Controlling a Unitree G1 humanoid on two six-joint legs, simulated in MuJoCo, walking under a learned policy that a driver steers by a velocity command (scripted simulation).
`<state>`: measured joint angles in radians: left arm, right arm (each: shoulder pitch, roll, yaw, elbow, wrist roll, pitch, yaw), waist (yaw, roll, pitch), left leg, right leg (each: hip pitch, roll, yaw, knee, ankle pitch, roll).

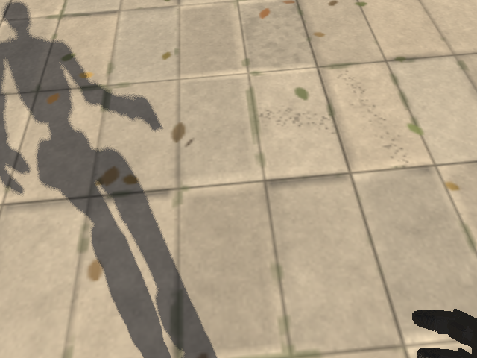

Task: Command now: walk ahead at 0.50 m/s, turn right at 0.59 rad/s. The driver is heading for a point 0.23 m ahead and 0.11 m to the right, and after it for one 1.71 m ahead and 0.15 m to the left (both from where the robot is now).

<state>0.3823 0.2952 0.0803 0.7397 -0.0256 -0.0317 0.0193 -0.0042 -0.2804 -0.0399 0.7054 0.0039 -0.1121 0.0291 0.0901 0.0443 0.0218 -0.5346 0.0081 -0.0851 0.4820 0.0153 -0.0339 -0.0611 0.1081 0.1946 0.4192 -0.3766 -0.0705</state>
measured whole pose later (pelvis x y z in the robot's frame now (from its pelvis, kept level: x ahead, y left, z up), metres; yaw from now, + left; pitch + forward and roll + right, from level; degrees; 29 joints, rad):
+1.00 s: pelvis +0.53 -0.13 +0.00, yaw -11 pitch +1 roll -2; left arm 0.31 0.27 0.07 0.80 0.00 -0.08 0.01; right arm 0.13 -0.27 -0.04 0.78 0.02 -0.04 0.05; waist 0.06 0.05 0.02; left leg -0.66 0.09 -0.01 0.65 0.06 0.01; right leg 0.09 0.05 -0.20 0.20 -0.32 -0.03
